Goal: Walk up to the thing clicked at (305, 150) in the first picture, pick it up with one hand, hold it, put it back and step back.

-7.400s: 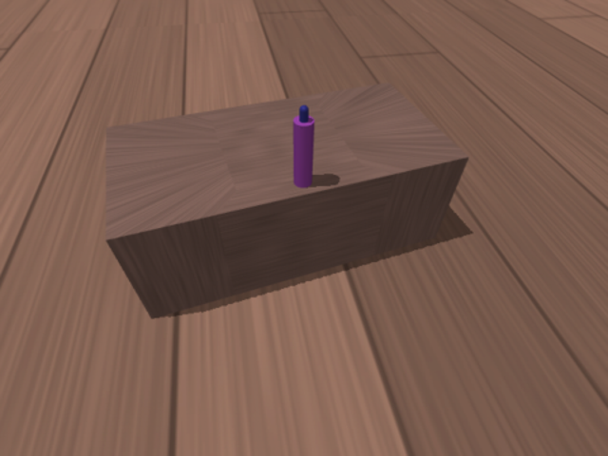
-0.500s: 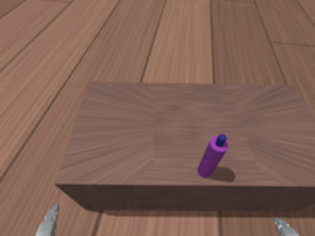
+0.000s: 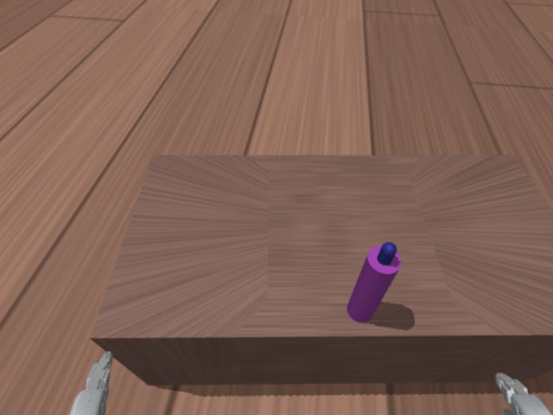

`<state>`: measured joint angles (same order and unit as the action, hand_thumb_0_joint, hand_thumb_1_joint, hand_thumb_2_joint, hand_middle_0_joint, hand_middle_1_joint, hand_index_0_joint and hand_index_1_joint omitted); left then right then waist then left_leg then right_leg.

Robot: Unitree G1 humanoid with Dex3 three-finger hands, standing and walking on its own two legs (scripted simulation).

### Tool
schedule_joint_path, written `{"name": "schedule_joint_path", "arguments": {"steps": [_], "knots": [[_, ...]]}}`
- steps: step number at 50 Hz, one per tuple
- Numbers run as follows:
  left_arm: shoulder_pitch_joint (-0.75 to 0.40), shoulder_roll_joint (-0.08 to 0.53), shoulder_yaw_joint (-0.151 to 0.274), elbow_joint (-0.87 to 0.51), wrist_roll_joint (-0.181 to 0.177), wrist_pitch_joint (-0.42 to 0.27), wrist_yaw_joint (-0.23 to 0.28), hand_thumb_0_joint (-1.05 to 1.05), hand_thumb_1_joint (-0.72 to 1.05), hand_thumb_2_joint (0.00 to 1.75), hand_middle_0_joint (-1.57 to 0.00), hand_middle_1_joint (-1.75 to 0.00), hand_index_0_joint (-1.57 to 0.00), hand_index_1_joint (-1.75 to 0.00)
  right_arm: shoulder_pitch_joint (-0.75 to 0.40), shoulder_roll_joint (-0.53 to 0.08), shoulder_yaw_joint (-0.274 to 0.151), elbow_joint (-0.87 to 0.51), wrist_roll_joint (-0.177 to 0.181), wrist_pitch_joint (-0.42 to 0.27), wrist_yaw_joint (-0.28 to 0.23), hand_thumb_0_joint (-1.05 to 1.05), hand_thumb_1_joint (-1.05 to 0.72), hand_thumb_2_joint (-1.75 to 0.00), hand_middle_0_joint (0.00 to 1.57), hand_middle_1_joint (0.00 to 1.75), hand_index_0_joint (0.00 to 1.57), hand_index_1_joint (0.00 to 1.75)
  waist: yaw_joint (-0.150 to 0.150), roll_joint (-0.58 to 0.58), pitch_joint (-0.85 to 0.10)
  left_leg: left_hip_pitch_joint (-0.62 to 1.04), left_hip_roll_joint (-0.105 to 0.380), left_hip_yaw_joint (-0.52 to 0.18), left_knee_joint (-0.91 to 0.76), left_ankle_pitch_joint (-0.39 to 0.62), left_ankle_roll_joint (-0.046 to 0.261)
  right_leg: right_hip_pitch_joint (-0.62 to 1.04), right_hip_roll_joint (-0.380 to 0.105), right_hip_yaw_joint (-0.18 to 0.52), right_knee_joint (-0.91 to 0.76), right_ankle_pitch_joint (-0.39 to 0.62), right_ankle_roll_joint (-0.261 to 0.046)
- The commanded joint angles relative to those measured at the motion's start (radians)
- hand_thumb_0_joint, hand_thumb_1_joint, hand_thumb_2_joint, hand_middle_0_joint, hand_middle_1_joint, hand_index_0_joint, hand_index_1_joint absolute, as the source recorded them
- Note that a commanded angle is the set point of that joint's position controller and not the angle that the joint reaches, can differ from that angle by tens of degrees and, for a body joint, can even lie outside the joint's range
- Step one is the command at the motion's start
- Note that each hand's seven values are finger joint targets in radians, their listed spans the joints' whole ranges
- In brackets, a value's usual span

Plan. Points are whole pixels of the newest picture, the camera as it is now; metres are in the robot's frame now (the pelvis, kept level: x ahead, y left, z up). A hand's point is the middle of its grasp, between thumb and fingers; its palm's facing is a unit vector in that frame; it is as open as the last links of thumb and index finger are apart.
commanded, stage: go down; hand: right
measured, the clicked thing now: (373, 282) +0.42 -0.18 -0.16
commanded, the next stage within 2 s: approach in 1.98 s
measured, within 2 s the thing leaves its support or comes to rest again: neither
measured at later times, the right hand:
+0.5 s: hand (523, 346) +0.24 -0.33 +0.00, palm faces +0.15 +0.96 -0.23, open 17.6 cm
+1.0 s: hand (544, 298) +0.29 -0.36 +0.04, palm faces +0.17 +0.98 -0.14, open 17.6 cm
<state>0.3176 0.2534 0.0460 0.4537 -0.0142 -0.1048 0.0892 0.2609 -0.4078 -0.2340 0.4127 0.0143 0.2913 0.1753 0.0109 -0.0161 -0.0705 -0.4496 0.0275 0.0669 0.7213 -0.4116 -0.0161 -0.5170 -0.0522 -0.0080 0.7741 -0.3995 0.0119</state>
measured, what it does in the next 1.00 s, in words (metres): stands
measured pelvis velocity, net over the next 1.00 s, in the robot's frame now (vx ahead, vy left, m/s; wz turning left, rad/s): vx -0.02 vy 0.00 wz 0.01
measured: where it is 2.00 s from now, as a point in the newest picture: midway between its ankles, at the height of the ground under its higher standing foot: outside the picture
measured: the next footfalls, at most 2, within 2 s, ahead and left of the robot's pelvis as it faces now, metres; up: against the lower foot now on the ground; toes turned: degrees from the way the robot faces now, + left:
none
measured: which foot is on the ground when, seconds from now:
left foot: down 0.00-1.00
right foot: down 0.00-1.00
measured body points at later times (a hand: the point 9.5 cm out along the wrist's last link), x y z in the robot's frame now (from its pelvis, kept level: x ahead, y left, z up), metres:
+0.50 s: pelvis -0.01 +0.00 +0.00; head +0.02 +0.00 +0.45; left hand +0.14 +0.26 -0.06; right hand +0.23 -0.38 +0.01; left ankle -0.03 +0.13 -0.71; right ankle -0.01 -0.12 -0.71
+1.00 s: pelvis -0.02 +0.00 +0.00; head +0.03 -0.01 +0.45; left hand +0.13 +0.27 -0.06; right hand +0.28 -0.41 +0.05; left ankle -0.03 +0.13 -0.71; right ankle -0.01 -0.12 -0.71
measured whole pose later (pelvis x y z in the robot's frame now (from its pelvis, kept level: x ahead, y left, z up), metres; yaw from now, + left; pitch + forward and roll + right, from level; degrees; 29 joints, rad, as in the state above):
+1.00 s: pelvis -0.02 +0.00 +0.00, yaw +0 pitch +9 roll +2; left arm 0.28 0.27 -0.01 0.53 0.00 -0.19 0.15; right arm -0.28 -0.70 -0.52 0.89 0.12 0.02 0.49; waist 0.05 0.00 -0.06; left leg -0.48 0.01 0.07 0.69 -0.36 -0.01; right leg -0.55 -0.07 0.00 0.75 -0.35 0.02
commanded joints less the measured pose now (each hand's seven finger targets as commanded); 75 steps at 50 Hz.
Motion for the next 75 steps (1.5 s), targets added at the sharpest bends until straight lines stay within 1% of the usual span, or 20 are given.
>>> {"name": "schedule_joint_path", "arguments": {"steps": [1, 2, 11, 15, 19, 22, 26, 29, 32, 37, 39, 43, 52, 56, 59, 60, 61, 67, 70, 75], "knots": [[0.007, 0.145, 0.05, -0.177, 0.0, -0.051, 0.018, 0.0, -0.56, 0.07, -0.06, -0.06, -0.06, -0.07, -0.023, -0.229, -0.1, -0.194, 0.003, -0.027, -0.005, 0.0, 0.61, -0.07, 0.0, 0.07, 0.02, 0.07, -0.009, -0.062, -0.137, 0.007, -0.029, 0.003, -0.058, 0.299, 0.021, 0.121, 0.03, 0.004, -0.082, 0.33, -0.016], [0.021, 0.164, 0.077, -0.203, 0.0, -0.054, 0.022, 0.0, -0.56, 0.07, -0.06, -0.06, -0.06, -0.07, -0.022, -0.227, -0.1, -0.205, 0.005, -0.026, -0.003, 0.0, 0.61, -0.06, 0.01, 0.06, 0.03, 0.06, 0.003, -0.055, -0.17, 0.013, -0.03, 0.002, -0.051, 0.309, 0.02, 0.133, 0.029, 0.008, -0.077, 0.343, -0.016], [0.036, 0.143, 0.048, -0.188, -0.002, -0.075, 0.043, 0.0, -0.55, 0.06, -0.06, -0.06, -0.06, -0.06, -0.206, -0.369, -0.221, -0.32, 0.034, -0.052, 0.005, 0.0, 0.61, -0.05, 0.01, 0.06, 0.03, 0.06, 0.002, -0.13, -0.173, -0.001, -0.018, -0.012, -0.049, 0.254, 0.02, 0.123, 0.032, 0.014, -0.072, 0.265, -0.015], [0.004, 0.144, 0.038, -0.149, -0.003, -0.091, 0.052, 0.0, -0.54, 0.05, -0.06, -0.06, -0.06, -0.06, -0.277, -0.346, -0.219, -0.209, 0.066, -0.062, 0.057, 0.0, 0.61, -0.06, 0.01, 0.06, 0.03, 0.06, 0.019, -0.091, -0.156, -0.021, -0.025, -0.006, -0.051, 0.245, 0.018, 0.119, 0.025, 0.025, -0.071, 0.259, -0.017], [-0.026, 0.141, 0.007, -0.209, -0.005, -0.108, 0.06, 0.0, -0.55, 0.05, -0.06, -0.06, -0.06, -0.06, -0.363, -0.394, -0.24, -0.138, 0.079, -0.076, 0.121, 0.0, 0.58, -0.06, 0.02, 0.06, 0.03, 0.06, 0.009, -0.071, -0.199, 0.016, -0.024, -0.004, -0.068, 0.253, 0.018, 0.138, 0.027, 0.02, -0.082, 0.263, -0.019], [0.011, 0.189, 0.045, -0.19, -0.006, -0.108, 0.061, 0.0, -0.55, 0.05, -0.06, -0.06, -0.06, -0.06, -0.383, -0.423, -0.261, -0.034, 0.092, -0.075, 0.164, 0.0, 0.59, -0.07, 0.02, 0.06, 0.03, 0.06, 0.011, -0.056, -0.183, 0.016, -0.028, 0.0, -0.072, 0.268, 0.02, 0.149, 0.025, 0.021, -0.091, 0.289, -0.018], [0.011, 0.166, 0.02, -0.164, -0.007, -0.11, 0.05, 0.0, -0.54, 0.05, -0.06, -0.06, -0.06, -0.06, -0.457, -0.481, -0.296, 0.02, 0.099, -0.101, 0.2, 0.0, 0.59, -0.07, 0.02, 0.06, 0.03, 0.06, -0.01, -0.084, -0.127, 0.013, -0.027, -0.002, -0.084, 0.258, 0.026, 0.125, 0.026, 0.015, -0.114, 0.283, -0.017], [-0.01, 0.205, 0.065, -0.158, -0.001, -0.122, 0.049, 0.0, -0.54, 0.05, -0.06, -0.06, -0.06, -0.06, -0.524, -0.542, -0.335, 0.046, 0.098, -0.141, 0.215, 0.0, 0.61, -0.06, 0.01, 0.06, 0.03, 0.06, 0.0, -0.084, -0.17, 0.024, -0.025, -0.012, -0.089, 0.266, 0.026, 0.139, 0.026, 0.014, -0.112, 0.279, -0.023], [-0.043, 0.189, 0.048, -0.146, -0.002, -0.127, 0.049, 0.0, -0.54, 0.05, -0.06, -0.06, -0.06, -0.06, -0.582, -0.568, -0.351, 0.053, 0.106, -0.19, 0.236, 0.0, 0.61, -0.07, 0.01, 0.06, 0.03, 0.06, -0.004, -0.082, -0.195, 0.04, -0.026, -0.019, -0.09, 0.285, 0.026, 0.152, 0.028, 0.011, -0.109, 0.294, -0.026], [-0.053, 0.165, 0.006, -0.1, 0.006, -0.135, 0.061, 0.0, -0.55, 0.06, -0.06, -0.06, -0.06, -0.06, -0.695, -0.606, -0.357, 0.133, 0.114, -0.26, 0.268, 0.0, 0.6, -0.06, 0.02, 0.06, 0.03, 0.06, 0.012, -0.129, -0.253, 0.038, -0.03, -0.02, -0.082, 0.316, 0.029, 0.186, 0.021, 0.018, -0.105, 0.35, -0.024], [-0.05, 0.208, 0.049, -0.045, 0.009, -0.13, 0.069, 0.0, -0.54, 0.06, -0.06, -0.06, -0.06, -0.05, -0.695, -0.631, -0.365, 0.206, 0.116, -0.276, 0.281, 0.0, 0.59, -0.06, 0.02, 0.06, 0.03, 0.06, 0.017, -0.132, -0.226, 0.021, -0.033, -0.02, -0.092, 0.268, 0.032, 0.159, 0.02, 0.02, -0.119, 0.294, -0.024], [-0.066, 0.164, -0.003, -0.044, 0.011, -0.133, 0.073, 0.0, -0.54, 0.05, -0.06, -0.06, -0.06, -0.05, -0.764, -0.651, -0.362, 0.242, 0.12, -0.314, 0.3, 0.0, 0.58, -0.06, 0.03, 0.06, 0.03, 0.06, 0.018, -0.138, -0.232, 0.03, -0.034, -0.023, -0.107, 0.274, 0.033, 0.157, 0.024, 0.015, -0.124, 0.287, -0.026], [-0.09, 0.189, 0.009, -0.08, 0.013, -0.137, 0.081, 0.0, -0.54, 0.05, -0.06, -0.06, -0.06, -0.05, -0.824, -0.71, -0.385, 0.333, 0.132, -0.371, 0.326, 0.0, 0.58, -0.06, 0.03, 0.06, 0.04, 0.06, 0.027, -0.107, -0.266, 0.049, -0.027, -0.037, -0.116, 0.322, 0.026, 0.161, 0.031, 0.014, -0.114, 0.319, -0.035], [-0.064, 0.161, -0.017, -0.045, 0.012, -0.132, 0.08, 0.0, -0.53, 0.05, -0.06, -0.06, -0.06, -0.06, -0.838, -0.716, -0.387, 0.359, 0.138, -0.385, 0.338, 0.0, 0.56, -0.06, 0.03, 0.05, 0.04, 0.05, 0.024, -0.12, -0.258, 0.041, -0.029, -0.035, -0.114, 0.329, 0.028, 0.167, 0.032, 0.014, -0.113, 0.33, -0.036], [-0.079, 0.212, 0.02, -0.086, 0.013, -0.135, 0.083, 0.0, -0.54, 0.05, -0.06, -0.06, -0.06, -0.06, -0.866, -0.737, -0.392, 0.354, 0.139, -0.395, 0.337, 0.0, 0.55, -0.06, 0.03, 0.05, 0.04, 0.05, 0.034, -0.129, -0.307, 0.046, -0.036, -0.025, -0.111, 0.345, 0.032, 0.2, 0.024, 0.023, -0.117, 0.368, -0.03], [-0.065, 0.172, -0.017, -0.054, 0.014, -0.131, 0.081, 0.0, -0.54, 0.05, -0.06, -0.06, -0.06, -0.06, -0.848, -0.727, -0.39, 0.37, 0.14, -0.396, 0.34, 0.0, 0.56, -0.06, 0.03, 0.05, 0.04, 0.05, 0.016, -0.139, -0.27, 0.046, -0.034, -0.024, -0.114, 0.341, 0.031, 0.186, 0.027, 0.019, -0.118, 0.365, -0.03], [-0.051, 0.187, 0.008, -0.028, 0.013, -0.126, 0.081, 0.0, -0.54, 0.05, -0.06, -0.06, -0.06, -0.06, -0.839, -0.721, -0.39, 0.39, 0.141, -0.395, 0.341, 0.0, 0.55, -0.06, 0.03, 0.05, 0.04, 0.05, 0.027, -0.124, -0.274, 0.039, -0.037, -0.023, -0.109, 0.345, 0.033, 0.179, 0.025, 0.023, -0.12, 0.372, -0.031], [-0.069, 0.147, -0.036, -0.028, 0.012, -0.122, 0.074, 0.0, -0.53, 0.05, -0.06, -0.06, -0.06, -0.06, -0.869, -0.737, -0.395, 0.367, 0.148, -0.409, 0.349, 0.0, 0.55, -0.06, 0.04, 0.05, 0.04, 0.05, 0.022, -0.151, -0.293, 0.06, -0.034, -0.027, -0.114, 0.383, 0.029, 0.189, 0.028, 0.019, -0.108, 0.411, -0.03], [-0.068, 0.221, 0.027, -0.061, 0.014, -0.123, 0.083, 0.0, -0.53, 0.05, -0.06, -0.06, -0.06, -0.06, -0.893, -0.758, -0.395, 0.352, 0.144, -0.408, 0.346, 0.0, 0.53, -0.06, 0.04, 0.05, 0.04, 0.05, 0.038, -0.145, -0.32, 0.043, -0.041, -0.019, -0.116, 0.378, 0.032, 0.236, 0.02, 0.024, -0.114, 0.445, -0.026], [-0.069, 0.179, -0.011, -0.029, 0.014, -0.123, 0.074, 0.0, -0.54, 0.05, -0.06, -0.06, -0.06, -0.06, -0.883, -0.752, -0.396, 0.402, 0.149, -0.413, 0.356, 0.0, 0.54, -0.06, 0.04, 0.05, 0.04, 0.05, 0.03, -0.161, -0.3, 0.028, -0.045, -0.013, -0.116, 0.356, 0.035, 0.218, 0.013, 0.033, -0.114, 0.463, -0.019]]}}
